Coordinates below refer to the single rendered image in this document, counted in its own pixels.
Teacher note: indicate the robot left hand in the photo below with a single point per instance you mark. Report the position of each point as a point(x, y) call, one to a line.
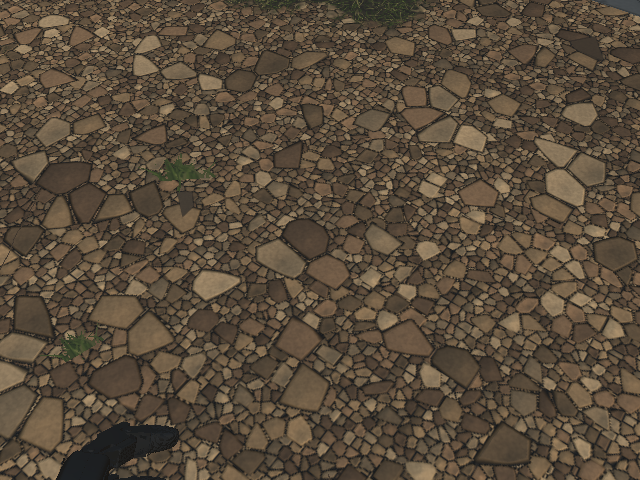
point(113, 448)

